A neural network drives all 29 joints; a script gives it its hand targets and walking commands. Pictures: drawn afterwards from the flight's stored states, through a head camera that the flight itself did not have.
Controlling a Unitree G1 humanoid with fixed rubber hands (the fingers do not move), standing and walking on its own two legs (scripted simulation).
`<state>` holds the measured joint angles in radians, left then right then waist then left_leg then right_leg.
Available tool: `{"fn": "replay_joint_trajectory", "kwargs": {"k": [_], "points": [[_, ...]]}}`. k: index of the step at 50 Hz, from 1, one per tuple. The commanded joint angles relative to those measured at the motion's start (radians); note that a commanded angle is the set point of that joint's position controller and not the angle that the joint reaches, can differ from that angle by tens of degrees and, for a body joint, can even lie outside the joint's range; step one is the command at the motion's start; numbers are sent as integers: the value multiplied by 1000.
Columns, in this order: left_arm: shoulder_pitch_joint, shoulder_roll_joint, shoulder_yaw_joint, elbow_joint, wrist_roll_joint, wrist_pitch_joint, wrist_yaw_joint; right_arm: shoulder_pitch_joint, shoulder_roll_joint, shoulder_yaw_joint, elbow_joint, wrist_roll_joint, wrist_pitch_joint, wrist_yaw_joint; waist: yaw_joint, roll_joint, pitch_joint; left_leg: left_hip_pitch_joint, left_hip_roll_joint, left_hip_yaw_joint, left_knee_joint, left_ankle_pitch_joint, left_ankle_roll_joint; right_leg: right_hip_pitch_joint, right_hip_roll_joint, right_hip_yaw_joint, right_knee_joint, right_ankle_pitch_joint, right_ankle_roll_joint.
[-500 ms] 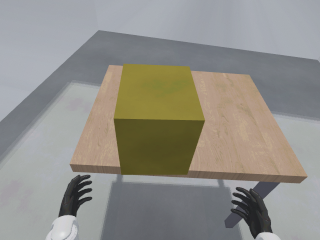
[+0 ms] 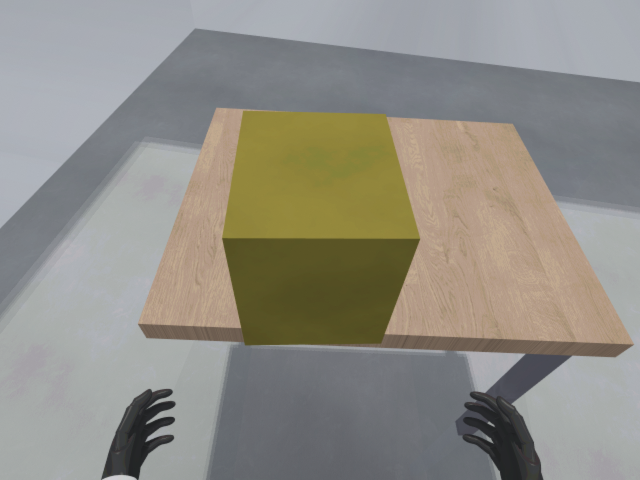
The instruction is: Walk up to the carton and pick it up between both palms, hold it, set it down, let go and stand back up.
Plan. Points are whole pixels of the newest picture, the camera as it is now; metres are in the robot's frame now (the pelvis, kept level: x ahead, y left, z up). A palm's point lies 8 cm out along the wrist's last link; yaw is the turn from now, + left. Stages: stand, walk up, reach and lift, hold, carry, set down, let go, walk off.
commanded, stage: set down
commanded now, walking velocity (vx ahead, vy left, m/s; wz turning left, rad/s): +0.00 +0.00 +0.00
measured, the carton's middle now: (314, 231) +0.48 -0.01 +0.03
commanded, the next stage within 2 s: let go in 0.18 s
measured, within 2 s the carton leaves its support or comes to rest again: neither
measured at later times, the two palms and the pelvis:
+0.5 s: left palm out of the picture +0.14 +0.22 -0.08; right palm (502, 472) +0.16 -0.23 -0.06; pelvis +0.00 +0.00 +0.00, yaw +0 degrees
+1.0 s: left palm out of the picture +0.14 +0.27 -0.09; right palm (515, 472) +0.16 -0.26 -0.07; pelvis +0.01 +0.01 -0.01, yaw +0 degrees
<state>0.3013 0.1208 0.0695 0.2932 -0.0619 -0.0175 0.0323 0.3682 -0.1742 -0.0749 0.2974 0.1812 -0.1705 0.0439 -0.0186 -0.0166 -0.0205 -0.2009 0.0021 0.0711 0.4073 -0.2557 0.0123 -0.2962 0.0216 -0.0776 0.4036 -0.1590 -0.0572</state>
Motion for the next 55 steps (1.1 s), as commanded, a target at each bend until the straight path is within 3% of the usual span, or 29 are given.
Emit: {"fn": "replay_joint_trajectory", "kwargs": {"k": [1, 3, 5, 8, 14, 19, 32, 33, 36, 37, 39, 42, 47, 48, 49, 50, 52, 54, 55], "points": [[-27, 169, -38, -73, 47, 8, 8, -75, -116, 57, 28, -72, -20, -10, 58, 39, -38, -34, -4, -28, -96, 152, -31, 294, -13, 106, -78, 103, 1], [-49, 167, -41, -24, 45, 25, 10, -88, -113, 46, 50, -97, -7, -9, 59, 14, -11, -54, -5, -24, -102, 97, -22, 283, -17, 106, -81, 47, 7], [-83, 176, -43, -65, 27, 24, 20, -113, -112, 41, 7, -101, -4, -8, 67, 12, -26, -79, -1, -21, -104, 65, -15, 288, -24, 114, -75, 6, 10], [-123, 180, -51, 1, 21, 50, 17, -128, -104, 32, 51, -130, 28, -12, 52, -14, 17, -111, 4, -20, -107, -16, -3, 280, -41, 137, -83, -108, 13], [-168, 205, -35, 45, 23, 77, 1, -139, -75, 47, 108, -157, 75, -22, 46, -38, 29, -118, 1, -12, -94, -49, 2, 273, -71, 169, -94, -187, 21], [-168, 220, -18, 68, 45, 77, -5, -143, -72, 57, 186, -173, 77, -28, 43, -24, 27, -120, 0, -10, -92, -18, -4, 289, -68, 155, -75, -112, 24], [-114, 222, -11, 109, 73, 32, -9, -152, -105, 54, 306, -157, -55, -21, 35, 34, -73, -40, -3, -18, -46, 216, -31, 308, -7, 79, -13, 226, 17], [-72, 325, 51, 227, 129, 5, -10, -100, -333, -26, 313, -253, 28, -44, 48, -8, -250, 38, 109, -102, 70, 290, 5, 278, -144, 154, 99, 300, -7], [-100, 309, 43, 242, 119, -11, -22, -142, -299, -30, 305, -251, 90, -61, 37, 1, -212, 51, 118, -121, 72, 273, 18, 195, -133, 150, 104, 226, -8], [-104, 321, 44, 241, 125, -14, -24, -145, -287, -34, 291, -250, 95, -59, 33, 36, -180, 33, 114, -127, 50, 211, 15, 165, -134, 151, 86, 166, -5], [-128, 330, 42, 255, 124, -23, -30, -164, -293, -33, 274, -245, 102, -58, 30, 52, -130, -22, 110, -123, 40, 110, 13, 128, -132, 157, 71, 81, 1], [-132, 348, 46, 279, 125, -27, -31, -153, -292, -31, 275, -240, 108, -54, 33, 28, -50, -66, 107, -135, 31, 22, 22, 85, -138, 164, 60, 30, -3], [-129, 363, 43, 306, 117, -38, -34, -151, -326, -33, 270, -236, 110, -50, 23, 47, -58, -52, 109, -135, 43, 68, 28, 91, -142, 178, 77, 90, -11], [-124, 363, 42, 313, 113, -39, -34, -155, -334, -36, 270, -239, 106, -49, 30, 29, -78, -32, 109, -133, 46, 79, 27, 96, -139, 174, 78, 91, -8], [-145, 364, 41, 315, 115, -39, -34, -149, -333, -37, 273, -235, 106, -50, 16, 53, -85, -34, 112, -135, 55, 100, 28, 102, -145, 182, 84, 104, -14], [-127, 362, 39, 313, 110, -41, -37, -161, -338, -36, 275, -237, 110, -49, 34, 49, -81, -36, 110, -134, 54, 99, 28, 103, -143, 177, 89, 110, -12], [-134, 362, 37, 323, 112, -45, -37, -161, -341, -39, 272, -234, 111, -52, 22, 61, -95, -34, 108, -137, 59, 107, 28, 119, -142, 179, 88, 118, -14], [-123, 375, 44, 325, 113, -46, -34, -162, -333, -37, 271, -234, 114, -51, 31, 50, -81, -45, 109, -135, 51, 116, 27, 125, -141, 169, 91, 134, -12], [-128, 383, 42, 328, 115, -45, -33, -160, -333, -39, 267, -235, 114, -50, 21, 39, -89, -28, 107, -131, 53, 110, 24, 116, -143, 171, 93, 130, -13]]}}
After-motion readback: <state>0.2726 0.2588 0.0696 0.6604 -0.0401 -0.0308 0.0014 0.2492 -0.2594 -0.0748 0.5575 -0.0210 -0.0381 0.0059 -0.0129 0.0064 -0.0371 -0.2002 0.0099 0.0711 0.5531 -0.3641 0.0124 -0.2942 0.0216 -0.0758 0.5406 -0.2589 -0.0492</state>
